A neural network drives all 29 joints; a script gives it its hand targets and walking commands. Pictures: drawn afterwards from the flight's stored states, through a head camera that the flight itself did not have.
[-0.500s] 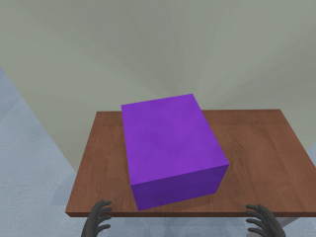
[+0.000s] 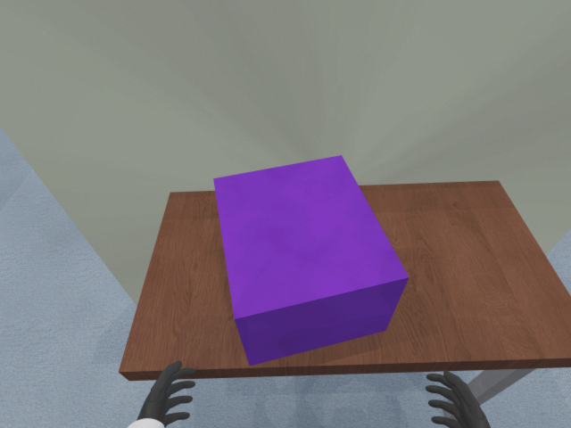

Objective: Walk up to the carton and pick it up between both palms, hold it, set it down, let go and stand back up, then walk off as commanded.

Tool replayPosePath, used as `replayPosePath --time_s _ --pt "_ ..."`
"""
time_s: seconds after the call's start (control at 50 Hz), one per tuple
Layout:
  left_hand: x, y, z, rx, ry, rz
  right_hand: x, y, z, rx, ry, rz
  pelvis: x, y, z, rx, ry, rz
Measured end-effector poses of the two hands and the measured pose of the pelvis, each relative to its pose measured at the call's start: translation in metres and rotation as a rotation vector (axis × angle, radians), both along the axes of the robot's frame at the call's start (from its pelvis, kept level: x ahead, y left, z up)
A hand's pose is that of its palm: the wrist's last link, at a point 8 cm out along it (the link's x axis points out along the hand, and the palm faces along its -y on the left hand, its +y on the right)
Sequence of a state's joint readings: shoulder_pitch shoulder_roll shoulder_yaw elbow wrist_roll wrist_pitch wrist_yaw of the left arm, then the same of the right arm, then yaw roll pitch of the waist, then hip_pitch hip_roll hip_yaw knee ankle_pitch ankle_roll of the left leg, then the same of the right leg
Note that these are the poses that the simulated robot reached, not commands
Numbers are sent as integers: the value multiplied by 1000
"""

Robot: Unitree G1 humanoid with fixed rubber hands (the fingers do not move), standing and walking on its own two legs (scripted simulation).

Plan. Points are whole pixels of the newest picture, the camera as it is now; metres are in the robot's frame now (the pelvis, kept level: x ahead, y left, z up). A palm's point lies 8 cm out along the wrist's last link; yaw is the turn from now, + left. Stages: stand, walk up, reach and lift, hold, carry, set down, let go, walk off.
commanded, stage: let go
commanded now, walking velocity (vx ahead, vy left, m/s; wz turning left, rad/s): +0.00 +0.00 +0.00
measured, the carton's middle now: (298, 253) +0.42 +0.02 -0.05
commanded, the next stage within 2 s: stand in 0.18 s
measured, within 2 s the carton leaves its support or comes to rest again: neither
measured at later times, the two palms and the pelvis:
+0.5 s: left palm out of the picture +0.10 +0.29 -0.11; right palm out of the picture +0.09 -0.31 -0.09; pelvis +0.00 +0.00 -0.01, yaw +0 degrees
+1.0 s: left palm out of the picture +0.06 +0.31 -0.11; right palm out of the picture +0.06 -0.28 -0.11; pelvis -0.02 +0.01 +0.00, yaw +0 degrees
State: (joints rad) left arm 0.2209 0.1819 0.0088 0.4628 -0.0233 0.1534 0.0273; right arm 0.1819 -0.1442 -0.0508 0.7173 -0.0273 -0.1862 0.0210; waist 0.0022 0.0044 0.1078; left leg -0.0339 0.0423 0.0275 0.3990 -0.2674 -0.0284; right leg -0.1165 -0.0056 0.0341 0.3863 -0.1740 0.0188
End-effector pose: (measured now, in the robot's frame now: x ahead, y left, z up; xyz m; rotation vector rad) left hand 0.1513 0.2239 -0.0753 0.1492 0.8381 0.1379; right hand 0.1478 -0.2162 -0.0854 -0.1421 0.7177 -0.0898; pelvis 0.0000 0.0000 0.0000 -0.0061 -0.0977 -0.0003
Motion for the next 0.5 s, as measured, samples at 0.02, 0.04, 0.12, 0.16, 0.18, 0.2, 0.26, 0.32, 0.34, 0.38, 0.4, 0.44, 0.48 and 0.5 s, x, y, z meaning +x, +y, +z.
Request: replayPosePath --time_s 0.02,0.04,0.12,0.16,0.18,0.2,0.26,0.32,0.34,0.38,0.4,0.44,0.48,0.5 --pt "1 1 1 2 -5 -1 0 1 -1 1 2 -1 0 1 0 1 0 -1" --pt "2 2 1 2 -6 -2 0 2 -2 0 4 1 -1 2 0 1 -1 -1" --pt "5 3 2 9 -9 -8 2 2 -2 2 -8 -7 -1 5 0 2 -4 0" --pt "6 4 1 6 4 -14 3 1 -2 -5 -10 -6 -1 6 0 2 -5 -2" --pt "7 4 0 4 10 -17 4 1 -2 -9 -10 -7 -1 6 0 2 -5 -2" --pt "7 4 0 2 13 -19 4 0 -2 -12 -10 -10 -1 7 0 3 -6 -3" --pt "7 14 -5 56 -1 -54 -3 -11 -7 -55 71 11 -1 5 -3 12 18 2" --pt "-4 33 -14 99 16 -41 -19 -35 -11 -123 174 3 0 3 -5 16 28 9" --pt "-9 39 -17 112 30 -35 -24 -44 -11 -145 199 -4 1 2 -6 17 30 9" --pt "-20 50 -23 125 63 -25 -34 -61 -9 -184 240 -22 2 1 -7 17 35 6" --pt "-26 55 -26 132 84 -24 -39 -68 -8 -199 257 -32 2 1 -8 16 36 4" --pt "-38 62 -32 140 131 -25 -47 -80 -6 -224 284 -55 2 1 -8 15 37 3" --pt "-47 67 -37 148 168 -25 -53 -88 -4 -243 300 -72 2 1 -8 13 35 2" --pt "-52 69 -39 152 185 -26 -55 -90 -3 -248 304 -77 2 1 -8 11 33 2"
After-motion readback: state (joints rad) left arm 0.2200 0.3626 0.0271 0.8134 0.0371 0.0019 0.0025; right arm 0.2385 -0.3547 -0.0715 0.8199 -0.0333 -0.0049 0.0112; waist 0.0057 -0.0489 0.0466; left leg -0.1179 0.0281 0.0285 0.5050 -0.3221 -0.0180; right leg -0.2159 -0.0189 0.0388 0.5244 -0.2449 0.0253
